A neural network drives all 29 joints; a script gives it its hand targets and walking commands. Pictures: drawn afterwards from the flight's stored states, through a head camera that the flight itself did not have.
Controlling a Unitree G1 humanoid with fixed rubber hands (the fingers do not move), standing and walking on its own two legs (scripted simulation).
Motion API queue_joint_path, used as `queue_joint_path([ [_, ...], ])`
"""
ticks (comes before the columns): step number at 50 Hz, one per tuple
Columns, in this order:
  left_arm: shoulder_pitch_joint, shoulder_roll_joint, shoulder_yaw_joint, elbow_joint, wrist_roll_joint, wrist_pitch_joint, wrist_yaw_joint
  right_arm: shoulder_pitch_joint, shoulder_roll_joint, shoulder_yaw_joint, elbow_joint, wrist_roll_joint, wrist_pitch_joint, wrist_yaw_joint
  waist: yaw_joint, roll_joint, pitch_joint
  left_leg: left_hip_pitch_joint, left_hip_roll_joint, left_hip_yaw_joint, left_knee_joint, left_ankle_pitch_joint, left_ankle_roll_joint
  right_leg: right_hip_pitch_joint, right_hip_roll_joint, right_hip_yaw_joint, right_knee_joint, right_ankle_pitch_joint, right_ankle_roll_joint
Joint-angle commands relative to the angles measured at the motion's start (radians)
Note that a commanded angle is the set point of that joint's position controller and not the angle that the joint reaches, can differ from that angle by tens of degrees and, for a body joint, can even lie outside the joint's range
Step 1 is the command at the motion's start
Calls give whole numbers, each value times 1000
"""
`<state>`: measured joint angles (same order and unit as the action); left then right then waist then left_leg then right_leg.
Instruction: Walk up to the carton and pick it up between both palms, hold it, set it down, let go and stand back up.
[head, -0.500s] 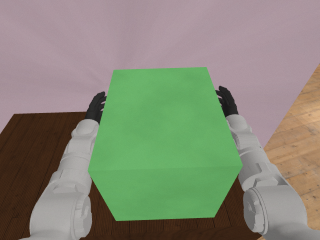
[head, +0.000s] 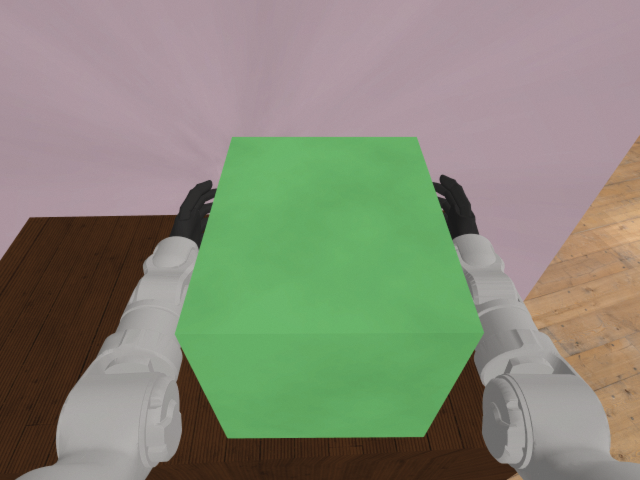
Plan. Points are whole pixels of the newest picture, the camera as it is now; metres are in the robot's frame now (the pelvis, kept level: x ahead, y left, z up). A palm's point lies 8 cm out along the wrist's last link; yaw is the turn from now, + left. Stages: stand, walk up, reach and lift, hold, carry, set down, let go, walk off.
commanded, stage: set down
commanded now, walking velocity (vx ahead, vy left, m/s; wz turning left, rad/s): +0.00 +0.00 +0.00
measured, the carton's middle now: (325, 282) +0.37 +0.01 +0.06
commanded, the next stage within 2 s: none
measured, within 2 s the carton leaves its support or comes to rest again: neither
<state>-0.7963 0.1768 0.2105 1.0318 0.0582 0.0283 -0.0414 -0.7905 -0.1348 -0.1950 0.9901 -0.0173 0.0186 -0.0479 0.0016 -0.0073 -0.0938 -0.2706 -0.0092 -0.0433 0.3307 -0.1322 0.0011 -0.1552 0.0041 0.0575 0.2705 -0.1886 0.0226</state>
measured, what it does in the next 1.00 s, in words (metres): stands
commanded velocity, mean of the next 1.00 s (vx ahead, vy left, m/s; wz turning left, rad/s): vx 0.00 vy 0.00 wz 0.00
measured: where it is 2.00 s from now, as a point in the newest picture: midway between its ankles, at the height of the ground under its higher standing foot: outside the picture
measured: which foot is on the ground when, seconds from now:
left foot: down 0.00-1.00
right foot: down 0.00-1.00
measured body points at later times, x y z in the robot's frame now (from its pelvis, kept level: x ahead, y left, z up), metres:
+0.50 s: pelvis -0.01 +0.00 +0.00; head +0.01 +0.01 +0.45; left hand +0.42 +0.19 +0.10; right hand +0.42 -0.18 +0.11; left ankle +0.02 +0.11 -0.75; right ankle -0.04 -0.14 -0.75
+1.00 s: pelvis +0.00 +0.00 +0.00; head +0.01 +0.01 +0.45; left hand +0.42 +0.19 +0.10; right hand +0.42 -0.18 +0.11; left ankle +0.02 +0.11 -0.75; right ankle -0.04 -0.14 -0.75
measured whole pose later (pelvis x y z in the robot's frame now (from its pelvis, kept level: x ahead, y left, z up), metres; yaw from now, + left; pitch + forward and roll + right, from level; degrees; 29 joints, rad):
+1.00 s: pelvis +0.00 +0.00 +0.00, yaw -1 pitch +2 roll +0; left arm -0.81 0.14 0.38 1.05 0.22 -0.08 -0.16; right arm -0.74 -0.09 -0.36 0.96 -0.24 -0.12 0.03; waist 0.03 -0.04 -0.02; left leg -0.19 -0.01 0.00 0.27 -0.11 0.00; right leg -0.12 -0.01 0.06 0.28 -0.19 0.02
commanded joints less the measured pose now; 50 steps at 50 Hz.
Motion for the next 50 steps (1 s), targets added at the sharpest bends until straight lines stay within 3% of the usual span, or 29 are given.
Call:
queue_joint_path([
  [1, -775, -715, -234, -234, -33, -119, -118, -705, 774, 217, -246, -17, -104, 107, -6, 34, -557, 290, -2, 81, 33, 399, -70, 78, 29, -78, 18, 376, 34],
  [2, -721, -686, -195, -177, -3, -121, -126, -699, 786, 254, -260, -13, -107, 109, 37, -3, -543, 252, -11, 89, 24, 399, -61, 104, 29, -68, 29, 406, 33],
  [3, -765, -699, -208, -233, -20, -137, -114, -712, 801, 261, -276, -6, -120, 117, 33, -5, -597, 261, -9, 99, 23, 386, -63, 123, 29, -76, 36, 399, 33],
  [5, -757, -656, -182, -178, 13, -128, -123, -682, 756, 238, -212, -3, -104, 120, 28, 31, -487, 260, -7, 96, 14, 346, -64, 89, 24, -70, 24, 321, 31],
  [6, -711, -670, -175, -178, 14, -130, -123, -674, 761, 232, -247, -23, -114, 120, 42, 8, -502, 237, -4, 99, 4, 339, -60, 115, 26, -78, 36, 327, 30],
  [9, -678, -650, -165, -143, 13, -134, -125, -643, 761, 228, -231, -50, -125, 120, 29, -34, -476, 241, -5, 110, 1, 322, -46, 93, 19, -75, 18, 343, 39],
  [12, -688, -635, -159, -113, 35, -133, -133, -610, 734, 165, -181, -87, -121, 119, 8, 0, -455, 238, -1, 112, -11, 271, -54, 87, 17, -83, 19, 285, 32],
  [14, -678, -631, -156, -114, 42, -138, -129, -598, 710, 156, -167, -88, -128, 127, 18, 30, -443, 241, 2, 108, -10, 286, -64, 61, 19, -88, 6, 265, 15],
  [15, -683, -635, -144, -101, 44, -145, -135, -625, 750, 168, -194, -96, -141, 131, 36, -3, -449, 240, 1, 116, -9, 279, -52, 65, 24, -86, 10, 255, 18],
  [16, -646, -629, -137, -93, 61, -145, -131, -603, 738, 167, -179, -85, -142, 130, 43, 38, -433, 219, -4, 120, -16, 276, -52, 75, 13, -79, 9, 254, 18],
  [19, -594, -609, -95, -75, 77, -127, -136, -549, 709, 149, -166, -101, -130, 128, 32, 0, -344, 229, 1, 116, -23, 279, -47, 83, 24, -83, 5, 265, 25],
  [20, -635, -620, -118, -111, 80, -131, -133, -535, 696, 127, -143, -111, -139, 134, 20, 34, -376, 255, 4, 119, -27, 292, -61, 65, 24, -94, 2, 259, 20],
  [23, -632, -591, -92, -94, 89, -148, -137, -533, 716, 125, -143, -152, -149, 131, 41, -9, -368, 216, 2, 133, -34, 241, -43, 90, 13, -86, 7, 232, 25],
  [25, -588, -571, -66, -45, 109, -134, -144, -523, 698, 76, -123, -164, -148, 132, 28, 1, -321, 202, -2, 138, -43, 191, -43, 79, 8, -88, -6, 199, 27],
  [27, -646, -590, -108, -114, 72, -157, -135, -513, 711, 90, -138, -178, -173, 135, 9, 7, -394, 220, 4, 136, -37, 233, -47, 70, 14, -102, -3, 213, 24],
  [28, -611, -576, -78, -102, 93, -161, -132, -520, 725, 101, -145, -173, -179, 139, 49, 0, -383, 214, 2, 150, -44, 208, -39, 71, 13, -98, 0, 184, 26],
  [29, -622, -570, -75, -68, 96, -150, -132, -479, 703, 69, -105, -201, -163, 136, 4, 30, -336, 224, 2, 140, -44, 219, -48, 63, 9, -101, -11, 210, 23],
  [30, -562, -562, -65, -74, 101, -155, -136, -487, 715, 93, -159, -183, -172, 133, 39, -10, -343, 222, 0, 144, -32, 239, -39, 77, 9, -96, 2, 235, 31],
  [33, -514, -536, -3, -38, 145, -135, -149, -431, 710, 93, -95, -189, -146, 134, 46, -3, -203, 179, -4, 148, -56, 201, -26, 123, -2, -81, 9, 249, 45],
  [34, -529, -535, -20, -56, 141, -128, -152, -402, 690, 76, -65, -208, -150, 131, 15, -19, -218, 176, -6, 147, -69, 167, -27, 110, 0, -94, -6, 216, 47],
  [37, -547, -546, -21, -97, 153, -151, -138, -445, 697, 66, -128, -218, -178, 142, 49, 10, -277, 203, 7, 156, -62, 185, -41, 69, 12, -105, -5, 168, 30],
  [39, -510, -530, -23, -65, 165, -135, -142, -392, 696, 51, -93, -227, -166, 137, 18, -3, -232, 189, -7, 154, -62, 169, -23, 78, -1, -91, -8, 217, 35],
  [41, -518, -521, 3, -81, 178, -143, -147, -424, 695, 66, -125, -224, -175, 136, 53, -13, -249, 181, -9, 170, -75, 154, -16, 107, 0, -88, -7, 194, 37],
  [43, -511, -511, 8, -57, 163, -129, -144, -368, 642, 19, -48, -246, -159, 137, 5, 4, -179, 227, 5, 156, -74, 172, -31, 82, 6, -107, -20, 169, 31],
  [44, -487, -495, 34, -49, 184, -133, -151, -351, 679, 56, -46, -234, -156, 137, 38, -10, -124, 189, -6, 166, -81, 143, -20, 80, -1, -93, -15, 163, 42],
  [46, -488, -514, 22, -66, 171, -131, -147, -355, 662, 36, -84, -255, -164, 135, 21, -37, -193, 196, 0, 164, -82, 146, -14, 78, 3, -104, -15, 196, 44],
  [48, -472, -461, 27, -73, 166, -136, -137, -352, 620, 63, -107, -228, -179, 126, 47, -20, -232, 206, -7, 164, -65, 220, -19, 104, 11, -101, 2, 246, 45],
  [49, -490, -425, 40, -43, 167, -141, -132, -355, 560, 2, -53, -239, -176, 131, 21, -13, -227, 224, -1, 156, -67, 199, -27, 52, 13, -106, -12, 183, 33],
  [50, -455, -429, 62, -46, 204, -141, -131, -344, 601, 11, -63, -235, -175, 133, 53, -2, -180, 213, -4, 166, -75, 198, -24, 55, 9, -101, -21, 161, 30],
])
